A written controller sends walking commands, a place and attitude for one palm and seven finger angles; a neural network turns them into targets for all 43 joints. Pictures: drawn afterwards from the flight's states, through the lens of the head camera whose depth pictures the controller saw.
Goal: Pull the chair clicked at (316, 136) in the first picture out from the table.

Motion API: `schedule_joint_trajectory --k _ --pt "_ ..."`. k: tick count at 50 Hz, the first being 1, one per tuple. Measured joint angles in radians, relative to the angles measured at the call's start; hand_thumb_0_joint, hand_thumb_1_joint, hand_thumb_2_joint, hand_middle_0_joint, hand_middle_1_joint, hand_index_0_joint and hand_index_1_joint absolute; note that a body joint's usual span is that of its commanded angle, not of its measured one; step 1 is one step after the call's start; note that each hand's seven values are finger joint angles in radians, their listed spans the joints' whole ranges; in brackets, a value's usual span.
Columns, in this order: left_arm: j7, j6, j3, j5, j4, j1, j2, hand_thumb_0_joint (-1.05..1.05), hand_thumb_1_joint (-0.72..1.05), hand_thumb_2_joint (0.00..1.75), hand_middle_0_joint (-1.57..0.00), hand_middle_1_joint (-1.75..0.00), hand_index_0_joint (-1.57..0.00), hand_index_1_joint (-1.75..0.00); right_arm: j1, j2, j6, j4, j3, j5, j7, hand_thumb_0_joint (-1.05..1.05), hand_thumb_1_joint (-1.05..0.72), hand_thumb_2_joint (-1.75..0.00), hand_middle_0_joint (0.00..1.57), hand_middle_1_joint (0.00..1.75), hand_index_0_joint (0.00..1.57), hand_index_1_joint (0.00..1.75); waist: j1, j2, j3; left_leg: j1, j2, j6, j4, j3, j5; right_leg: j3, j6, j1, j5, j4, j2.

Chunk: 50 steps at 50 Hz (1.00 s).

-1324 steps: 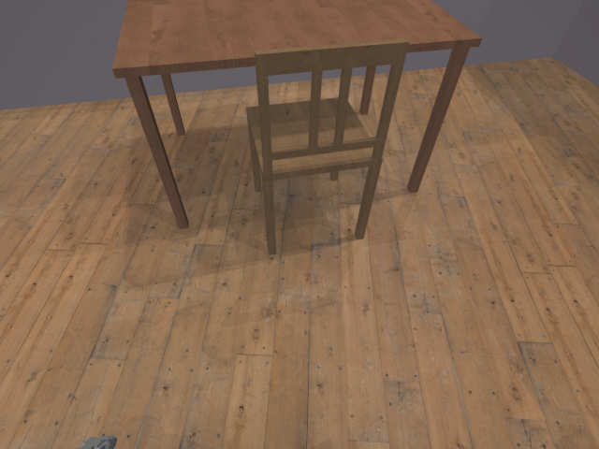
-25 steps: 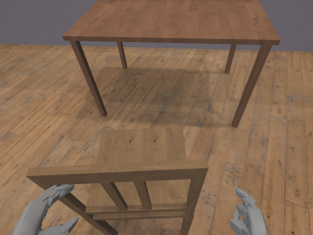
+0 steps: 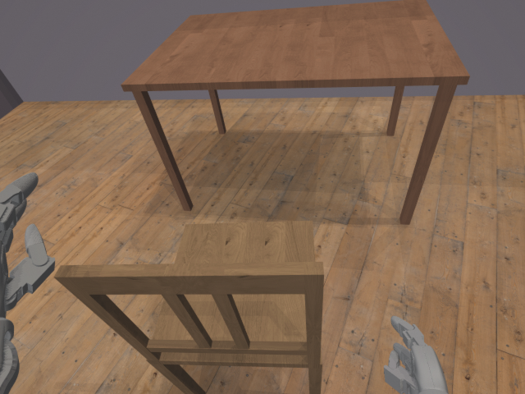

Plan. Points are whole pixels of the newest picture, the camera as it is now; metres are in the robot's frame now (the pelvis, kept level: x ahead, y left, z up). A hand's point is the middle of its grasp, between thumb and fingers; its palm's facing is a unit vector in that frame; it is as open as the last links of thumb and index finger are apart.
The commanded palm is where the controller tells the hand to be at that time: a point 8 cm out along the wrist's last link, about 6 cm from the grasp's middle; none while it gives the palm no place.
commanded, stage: step back with the hand held close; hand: left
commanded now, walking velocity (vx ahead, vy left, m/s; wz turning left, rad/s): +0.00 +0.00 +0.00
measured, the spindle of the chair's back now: (190, 320) +0.26 +0.21 -0.11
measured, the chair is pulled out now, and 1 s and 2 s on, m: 0.61 0.61 0.61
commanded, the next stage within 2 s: stop stepping back and stand still in 1.84 s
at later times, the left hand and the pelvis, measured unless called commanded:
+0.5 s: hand (27, 303) +0.16 +0.31 +0.15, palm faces +0.34 -0.75 -0.57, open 7.4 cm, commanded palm +0.10 +0.34 +0.18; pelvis -0.05 +0.05 +0.00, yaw -3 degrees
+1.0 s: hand out of the picture +0.13 +0.32 +0.16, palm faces +0.40 -0.75 -0.52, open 7.4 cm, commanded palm +0.06 +0.35 +0.18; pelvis -0.08 +0.05 +0.00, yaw -1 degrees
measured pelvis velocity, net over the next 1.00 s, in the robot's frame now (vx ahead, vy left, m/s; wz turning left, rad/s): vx -0.08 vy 0.05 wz -0.02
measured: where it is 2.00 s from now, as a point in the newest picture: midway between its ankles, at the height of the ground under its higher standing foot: outside the picture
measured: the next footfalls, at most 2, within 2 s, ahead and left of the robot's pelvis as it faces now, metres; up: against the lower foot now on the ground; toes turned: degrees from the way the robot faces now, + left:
right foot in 1.50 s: -0.10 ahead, -0.10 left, +0.00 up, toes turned -3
left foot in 1.72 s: -0.12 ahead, +0.16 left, +0.00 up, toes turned -2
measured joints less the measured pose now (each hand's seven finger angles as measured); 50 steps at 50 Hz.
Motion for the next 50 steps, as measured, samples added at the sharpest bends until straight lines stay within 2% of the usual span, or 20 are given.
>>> schedule_joint_trajectory --k 2,5,7,10,14,19,26,34,41,46,50 --pt "-0.013 -0.022 0.014 -0.004 0.037 -0.008 -0.014 0.01 0.89 0.90 -0.20 -0.30 -0.29 -0.34 -0.012 0.010 0.037 -0.025 -0.007 0.004 0.007 0.02 -0.90 -0.90 0.20 0.30 0.20 0.30 -0.028 -0.001 -0.014 -0.001 0.007 0.003 -0.004 0.011 0.002 0.009 -0.001 -0.005 0.011 -0.008 0.007" --pt "-0.035 -0.030 -0.013 -0.010 0.064 0.028 -0.035 0.01 0.89 0.90 -0.20 -0.30 -0.25 -0.32 -0.011 0.009 0.073 -0.063 -0.020 0.009 0.009 0.02 -0.90 -0.90 0.20 0.30 0.20 0.30 -0.056 -0.003 -0.018 -0.004 0.015 0.002 -0.005 0.025 0.005 0.022 -0.001 -0.009 0.027 -0.020 0.016" --pt "-0.052 -0.031 -0.040 -0.014 0.051 0.058 -0.042 0.01 0.89 0.90 -0.20 -0.30 -0.24 -0.32 0.008 -0.002 0.087 -0.090 -0.024 0.013 0.004 0.02 -0.90 -0.90 0.20 0.30 0.20 0.30 -0.060 -0.008 -0.013 -0.008 0.018 0.004 -0.004 0.032 0.008 0.028 -0.001 -0.011 0.038 -0.029 0.020" --pt "-0.062 -0.068 -0.022 -0.017 0.013 0.082 -0.022 0.01 0.89 0.90 -0.21 -0.30 -0.23 -0.31 0.035 -0.018 0.103 -0.119 -0.033 0.014 -0.002 0.01 -0.91 -0.90 0.20 0.30 0.20 0.30 -0.070 -0.026 0.004 -0.043 0.017 0.030 0.006 0.031 0.015 0.027 0.000 -0.031 0.065 -0.052 0.022" --pt "-0.045 -0.107 0.031 -0.015 -0.038 0.129 0.012 0.01 0.89 0.90 -0.21 -0.30 -0.22 -0.31 0.065 -0.032 0.126 -0.121 -0.047 0.009 -0.015 0.01 -0.91 -0.90 0.20 0.29 0.20 0.30 -0.083 -0.052 0.021 -0.069 0.003 -0.001 -0.029 0.039 0.056 0.037 0.012 -0.065 0.099 -0.074 0.007" --pt "-0.025 -0.115 0.052 -0.004 -0.045 0.178 0.029 0.01 0.89 0.90 -0.21 -0.30 -0.21 -0.31 0.086 -0.034 0.144 -0.104 -0.067 0.011 -0.026 0.02 -0.91 -0.90 0.20 0.29 0.20 0.30 -0.089 -0.057 0.026 -0.099 -0.025 0.012 -0.041 0.059 0.082 0.059 0.035 -0.103 0.127 -0.080 -0.020" --pt "-0.008 -0.101 0.030 0.007 -0.044 0.173 0.028 0.01 0.89 0.90 -0.21 -0.30 -0.21 -0.30 0.088 0.017 0.130 -0.096 -0.046 0.007 -0.034 0.02 -0.91 -0.90 0.20 0.29 0.20 0.30 -0.086 -0.093 0.022 -0.134 -0.053 0.033 -0.032 0.073 0.104 0.076 0.054 -0.142 0.150 -0.068 -0.047" --pt "0.002 -0.135 0.038 0.019 -0.092 0.161 0.028 0.02 0.89 0.90 -0.21 -0.30 -0.21 -0.30 0.078 0.059 0.088 -0.126 -0.012 -0.004 -0.029 0.02 -0.90 -0.90 0.20 0.30 0.20 0.30 -0.072 -0.115 0.015 -0.185 -0.051 0.035 0.015 0.058 0.107 0.063 0.053 -0.170 0.168 -0.057 -0.045" --pt "0.011 -0.142 0.043 0.013 -0.097 0.140 0.012 0.01 0.89 0.90 -0.21 -0.30 -0.21 -0.30 0.071 0.036 0.074 -0.131 -0.016 -0.012 -0.023 0.02 -0.90 -0.90 0.20 0.30 0.20 0.30 -0.056 -0.107 0.003 -0.234 -0.035 0.039 0.065 0.052 0.090 0.056 0.047 -0.192 0.187 -0.064 -0.028" --pt "0.015 -0.139 0.042 0.014 -0.107 0.141 0.018 0.01 0.89 0.90 -0.21 -0.30 -0.21 -0.30 0.080 0.019 0.075 -0.127 -0.023 -0.013 -0.029 0.02 -0.90 -0.90 0.20 0.30 0.20 0.30 -0.070 -0.124 0.004 -0.247 -0.038 0.039 0.070 0.051 0.100 0.057 0.050 -0.204 0.179 -0.058 -0.031" --pt "0.016 -0.154 0.070 0.024 -0.116 0.149 0.050 0.01 0.89 0.90 -0.21 -0.30 -0.21 -0.30 0.098 0.028 0.066 -0.136 -0.029 -0.011 -0.031 0.02 -0.90 -0.90 0.20 0.30 0.20 0.30 -0.091 -0.145 0.014 -0.254 -0.050 0.039 0.070 0.040 0.105 0.065 0.051 -0.212 0.189 -0.047 -0.032"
